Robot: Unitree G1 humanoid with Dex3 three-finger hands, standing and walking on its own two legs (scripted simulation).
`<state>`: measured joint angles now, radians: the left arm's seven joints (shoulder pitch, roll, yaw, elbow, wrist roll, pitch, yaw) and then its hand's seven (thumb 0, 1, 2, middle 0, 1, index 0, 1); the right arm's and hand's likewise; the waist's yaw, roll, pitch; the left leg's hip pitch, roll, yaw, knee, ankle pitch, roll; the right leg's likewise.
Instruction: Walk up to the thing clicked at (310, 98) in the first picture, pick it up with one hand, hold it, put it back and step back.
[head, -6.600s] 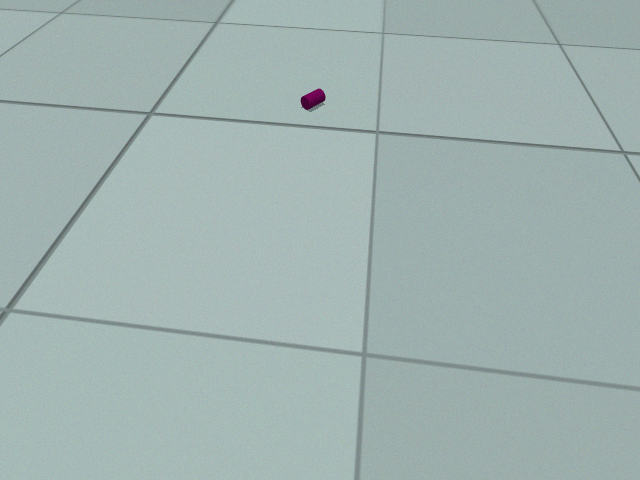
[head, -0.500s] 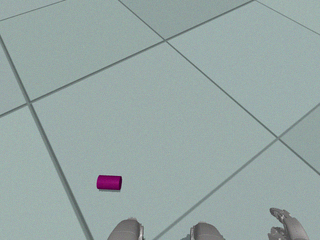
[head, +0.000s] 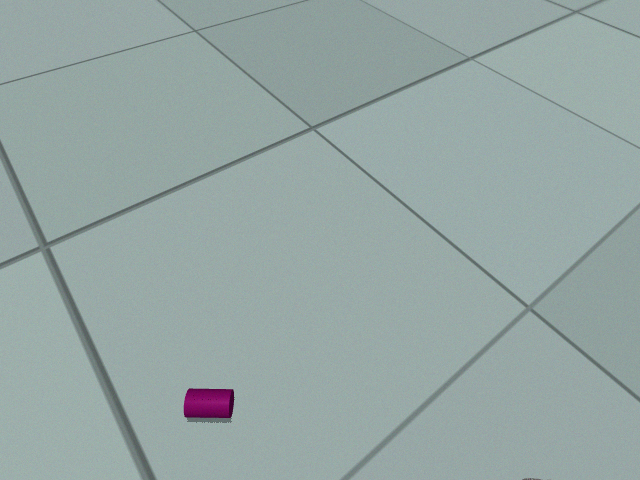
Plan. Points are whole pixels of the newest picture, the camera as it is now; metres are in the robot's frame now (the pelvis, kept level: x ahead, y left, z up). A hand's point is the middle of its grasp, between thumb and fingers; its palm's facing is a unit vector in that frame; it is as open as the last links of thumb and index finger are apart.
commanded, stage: walk up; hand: left
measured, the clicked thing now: (209, 403) +0.41 +0.30 -0.73
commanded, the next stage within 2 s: stand in 0.82 s
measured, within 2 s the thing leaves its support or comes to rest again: neither
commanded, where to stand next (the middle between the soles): +0.08 +0.02 m, yaw +0 degrees
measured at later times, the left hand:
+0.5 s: hand out of the picture +0.09 +0.25 -0.14, palm faces -0.02 -0.94 -0.34, open 7.4 cm
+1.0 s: hand out of the picture +0.10 +0.25 -0.14, palm faces -0.02 -0.94 -0.34, open 7.4 cm
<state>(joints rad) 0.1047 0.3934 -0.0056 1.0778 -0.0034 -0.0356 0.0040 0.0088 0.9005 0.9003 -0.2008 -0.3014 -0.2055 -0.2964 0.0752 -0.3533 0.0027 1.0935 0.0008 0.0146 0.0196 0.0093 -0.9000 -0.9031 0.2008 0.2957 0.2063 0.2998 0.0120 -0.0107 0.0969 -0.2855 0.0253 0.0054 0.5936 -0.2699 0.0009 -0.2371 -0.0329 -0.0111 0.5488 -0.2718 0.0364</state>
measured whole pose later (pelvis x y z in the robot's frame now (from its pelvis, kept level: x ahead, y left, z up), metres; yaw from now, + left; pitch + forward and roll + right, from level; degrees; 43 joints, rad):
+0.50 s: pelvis +0.00 +0.00 +0.02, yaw +0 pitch -2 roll +0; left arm 0.07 0.36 0.00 1.16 0.01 -0.02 -0.01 0.01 0.90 0.90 -0.20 -0.30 -0.20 -0.30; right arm 0.05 -0.36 -0.01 1.15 0.00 0.01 0.02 0.01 -0.90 -0.90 0.20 0.30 0.20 0.30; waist 0.01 0.00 0.06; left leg -0.16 0.02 0.02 0.36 -0.15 -0.01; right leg -0.13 -0.04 -0.01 0.34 -0.17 0.04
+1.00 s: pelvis +0.02 -0.01 +0.02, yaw +0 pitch -1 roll +0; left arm 0.09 0.35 0.01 1.15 0.01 -0.01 -0.01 0.01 0.90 0.90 -0.20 -0.30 -0.20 -0.30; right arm 0.08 -0.34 -0.01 1.15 -0.01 0.00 0.01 0.01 -0.90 -0.90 0.20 0.30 0.20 0.30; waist 0.00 -0.01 0.05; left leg -0.14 0.01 0.02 0.33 -0.16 -0.01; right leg -0.12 -0.04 -0.01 0.33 -0.19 0.03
